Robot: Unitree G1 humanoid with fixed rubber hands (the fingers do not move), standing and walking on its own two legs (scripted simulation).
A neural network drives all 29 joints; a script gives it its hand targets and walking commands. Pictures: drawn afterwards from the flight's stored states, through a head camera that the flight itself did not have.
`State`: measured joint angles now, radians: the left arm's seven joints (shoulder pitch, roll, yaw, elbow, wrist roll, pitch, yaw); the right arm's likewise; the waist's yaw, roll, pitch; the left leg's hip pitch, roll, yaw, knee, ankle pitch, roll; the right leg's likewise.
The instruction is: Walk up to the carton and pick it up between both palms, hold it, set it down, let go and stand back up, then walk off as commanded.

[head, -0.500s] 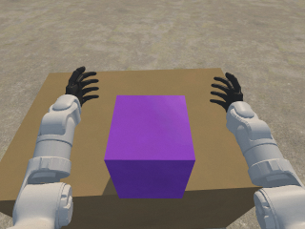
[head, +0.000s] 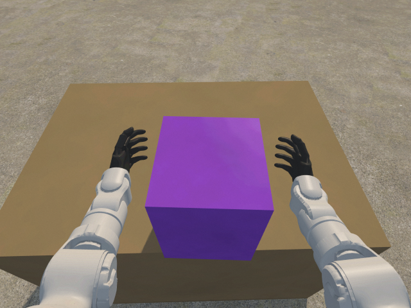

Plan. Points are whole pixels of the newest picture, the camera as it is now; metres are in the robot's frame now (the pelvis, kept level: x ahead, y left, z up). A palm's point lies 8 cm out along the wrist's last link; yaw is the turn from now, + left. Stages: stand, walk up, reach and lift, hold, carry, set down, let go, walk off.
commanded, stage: reach and lift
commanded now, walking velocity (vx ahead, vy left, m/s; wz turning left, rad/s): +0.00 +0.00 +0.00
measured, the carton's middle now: (209, 191) +0.38 +0.04 -0.01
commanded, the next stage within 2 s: none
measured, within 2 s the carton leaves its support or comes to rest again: neither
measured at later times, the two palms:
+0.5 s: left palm (142, 175) +0.39 +0.19 +0.02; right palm (295, 178) +0.40 -0.14 +0.03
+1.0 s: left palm (142, 178) +0.38 +0.19 +0.02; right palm (279, 186) +0.38 -0.10 +0.02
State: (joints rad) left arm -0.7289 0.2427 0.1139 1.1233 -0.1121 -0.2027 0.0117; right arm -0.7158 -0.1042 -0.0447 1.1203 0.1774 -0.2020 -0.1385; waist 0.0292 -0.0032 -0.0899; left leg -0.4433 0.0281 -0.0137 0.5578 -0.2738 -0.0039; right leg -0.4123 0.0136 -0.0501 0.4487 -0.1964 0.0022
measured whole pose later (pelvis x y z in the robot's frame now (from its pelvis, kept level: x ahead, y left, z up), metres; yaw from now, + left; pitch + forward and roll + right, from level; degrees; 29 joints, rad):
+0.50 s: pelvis -0.02 +0.00 -0.02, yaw -1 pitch +17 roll -2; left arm -0.85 0.18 0.03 1.39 -0.20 -0.42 0.07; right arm -0.86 -0.11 0.02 1.34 0.24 -0.34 -0.09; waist 0.01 0.00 -0.19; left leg -0.71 0.02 -0.01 0.74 -0.33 0.00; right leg -0.69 0.00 -0.04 0.67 -0.26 0.01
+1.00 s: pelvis +0.00 +0.01 +0.00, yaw +1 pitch +10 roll -2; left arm -0.73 0.04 0.41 1.20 0.24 -0.48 0.06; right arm -0.67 0.12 -0.52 1.10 -0.36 -0.44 -0.13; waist 0.02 0.00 -0.04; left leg -0.47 0.01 -0.04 0.56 -0.26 0.00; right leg -0.43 0.00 -0.07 0.44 -0.19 0.01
